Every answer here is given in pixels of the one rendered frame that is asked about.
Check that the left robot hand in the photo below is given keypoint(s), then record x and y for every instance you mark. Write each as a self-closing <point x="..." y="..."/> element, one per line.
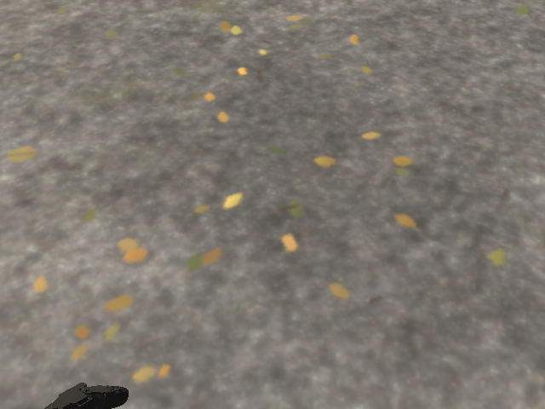
<point x="94" y="397"/>

